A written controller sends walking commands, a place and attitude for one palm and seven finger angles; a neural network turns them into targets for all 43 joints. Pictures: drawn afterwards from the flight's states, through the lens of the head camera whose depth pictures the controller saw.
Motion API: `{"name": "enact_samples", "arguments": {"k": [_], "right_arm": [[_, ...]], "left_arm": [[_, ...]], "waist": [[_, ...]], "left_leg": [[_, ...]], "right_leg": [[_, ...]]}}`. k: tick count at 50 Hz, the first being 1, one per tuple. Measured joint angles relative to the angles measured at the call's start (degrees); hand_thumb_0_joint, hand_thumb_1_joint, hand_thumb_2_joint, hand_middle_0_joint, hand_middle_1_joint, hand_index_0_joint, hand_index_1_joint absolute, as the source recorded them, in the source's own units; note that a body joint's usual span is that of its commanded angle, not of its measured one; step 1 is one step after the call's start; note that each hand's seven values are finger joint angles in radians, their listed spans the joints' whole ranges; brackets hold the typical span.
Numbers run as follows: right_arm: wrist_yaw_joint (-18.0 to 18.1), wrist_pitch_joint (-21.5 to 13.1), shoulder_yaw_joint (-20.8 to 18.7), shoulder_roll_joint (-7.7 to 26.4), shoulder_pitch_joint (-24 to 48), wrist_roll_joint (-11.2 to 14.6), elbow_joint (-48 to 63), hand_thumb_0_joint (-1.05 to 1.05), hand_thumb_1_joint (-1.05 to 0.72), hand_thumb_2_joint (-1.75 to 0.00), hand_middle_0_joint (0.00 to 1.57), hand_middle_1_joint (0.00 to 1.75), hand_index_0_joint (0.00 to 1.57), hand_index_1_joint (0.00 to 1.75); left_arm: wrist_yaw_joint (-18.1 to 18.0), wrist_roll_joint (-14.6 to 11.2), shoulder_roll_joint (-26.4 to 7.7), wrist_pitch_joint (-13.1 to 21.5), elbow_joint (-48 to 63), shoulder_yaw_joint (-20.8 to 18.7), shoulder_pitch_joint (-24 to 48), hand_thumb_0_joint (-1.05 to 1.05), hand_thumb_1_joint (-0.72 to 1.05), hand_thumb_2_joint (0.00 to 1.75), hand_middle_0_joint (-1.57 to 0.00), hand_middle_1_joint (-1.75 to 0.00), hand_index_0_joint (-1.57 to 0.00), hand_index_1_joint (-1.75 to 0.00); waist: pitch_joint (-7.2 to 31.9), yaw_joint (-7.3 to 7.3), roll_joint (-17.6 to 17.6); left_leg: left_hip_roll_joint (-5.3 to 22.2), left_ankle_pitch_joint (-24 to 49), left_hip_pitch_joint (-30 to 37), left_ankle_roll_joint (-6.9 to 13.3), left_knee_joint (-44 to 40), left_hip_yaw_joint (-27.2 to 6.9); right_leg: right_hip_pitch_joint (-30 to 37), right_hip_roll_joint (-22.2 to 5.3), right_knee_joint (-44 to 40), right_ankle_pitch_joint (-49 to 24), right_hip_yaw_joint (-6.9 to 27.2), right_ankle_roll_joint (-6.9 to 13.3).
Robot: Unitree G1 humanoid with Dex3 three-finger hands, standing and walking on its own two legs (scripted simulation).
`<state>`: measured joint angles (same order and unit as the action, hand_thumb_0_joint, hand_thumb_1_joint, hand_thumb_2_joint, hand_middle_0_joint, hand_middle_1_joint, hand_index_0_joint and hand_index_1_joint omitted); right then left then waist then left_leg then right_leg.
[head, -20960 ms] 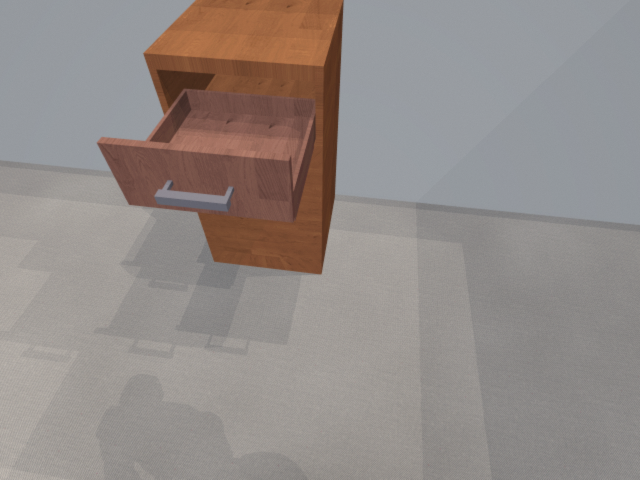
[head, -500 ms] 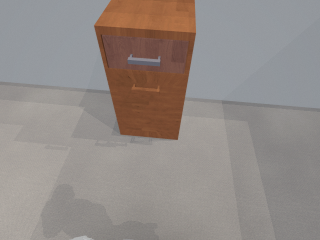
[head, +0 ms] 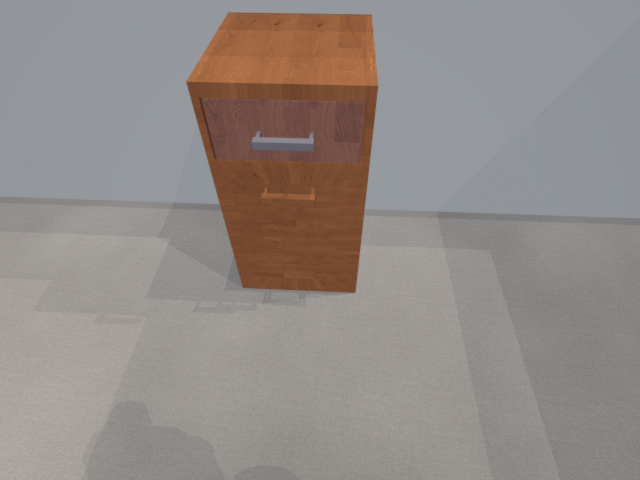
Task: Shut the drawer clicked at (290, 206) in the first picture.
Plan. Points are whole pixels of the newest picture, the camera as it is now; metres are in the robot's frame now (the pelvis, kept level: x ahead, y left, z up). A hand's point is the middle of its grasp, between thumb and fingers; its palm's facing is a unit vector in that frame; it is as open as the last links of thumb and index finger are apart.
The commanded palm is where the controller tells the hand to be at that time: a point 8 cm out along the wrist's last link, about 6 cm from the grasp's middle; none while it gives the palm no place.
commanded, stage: let the arm hang, fingers relaxed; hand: left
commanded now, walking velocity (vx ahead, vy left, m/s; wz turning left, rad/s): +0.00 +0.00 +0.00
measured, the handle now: (284, 139) +0.87 +0.14 -0.07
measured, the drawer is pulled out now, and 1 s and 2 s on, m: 0.00 0.00 0.00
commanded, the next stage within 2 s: look to check the result in 0.24 s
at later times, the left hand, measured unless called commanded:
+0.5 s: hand out of the picture +0.00 +0.15 -0.18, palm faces +0.04 -0.98 -0.17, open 7.3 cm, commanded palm none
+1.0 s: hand out of the picture +0.01 +0.15 -0.18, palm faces +0.03 -0.99 -0.17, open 7.4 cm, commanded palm none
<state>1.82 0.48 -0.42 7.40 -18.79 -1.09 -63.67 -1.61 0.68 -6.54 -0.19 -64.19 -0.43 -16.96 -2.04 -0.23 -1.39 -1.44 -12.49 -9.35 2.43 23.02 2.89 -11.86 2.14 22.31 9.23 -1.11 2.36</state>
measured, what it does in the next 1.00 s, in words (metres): stands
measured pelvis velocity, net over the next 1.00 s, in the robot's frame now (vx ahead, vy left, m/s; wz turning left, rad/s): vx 0.02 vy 0.00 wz -0.02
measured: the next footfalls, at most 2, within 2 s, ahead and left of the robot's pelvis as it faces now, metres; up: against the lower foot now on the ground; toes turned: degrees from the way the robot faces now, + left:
none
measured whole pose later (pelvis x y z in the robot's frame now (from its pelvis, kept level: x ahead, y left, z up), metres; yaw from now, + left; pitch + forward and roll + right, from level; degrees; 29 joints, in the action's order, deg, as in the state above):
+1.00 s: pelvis +0.02 +0.00 +0.00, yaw -1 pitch -1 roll +0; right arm 2.7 -0.7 -0.5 6.0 -19.1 -0.7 -66.2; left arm -2.5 0.5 -5.4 0.9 -66.3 -0.4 -17.4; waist -2.5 -0.6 -1.0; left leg -1.4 -14.5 -6.9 2.4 22.5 3.8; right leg -10.4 2.3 23.4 11.7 0.0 2.2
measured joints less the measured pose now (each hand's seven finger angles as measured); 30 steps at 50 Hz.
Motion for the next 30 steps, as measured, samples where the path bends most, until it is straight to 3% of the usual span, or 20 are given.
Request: {"name": "enact_samples", "arguments": {"k": [12,30], "right_arm": [[0.6,-0.5,0.0,-1.7,-2.6,0.2,-2.1,0.01,-0.91,-0.9,0.2,0.3,0.2,0.3],[0.9,-1.2,0.0,-2.0,-0.6,0.4,-1.9,0.01,-0.91,-0.9,0.2,0.3,0.2,0.3]], "left_arm": [[-0.5,-0.2,0.9,0.5,-1.5,-0.1,-0.2,0.01,0.92,0.9,-0.2,-0.31,-0.2,-0.3],[-0.9,-0.2,1.3,1.0,-2.1,0.0,-0.6,0.01,0.92,0.9,-0.2,-0.3,-0.2,-0.3]], "waist": [[-0.3,-0.47,0.2],[0.2,-0.29,0.2]], "left_leg": [[-0.1,-0.5,0.4,0.0,0.0,0.4],[0.0,-1.6,1.6,0.0,0.0,0.7]], "right_leg": [[-0.2,-0.1,0.9,0.8,0.4,0.0],[0.8,0.1,1.3,2.0,0.8,-0.1]]}}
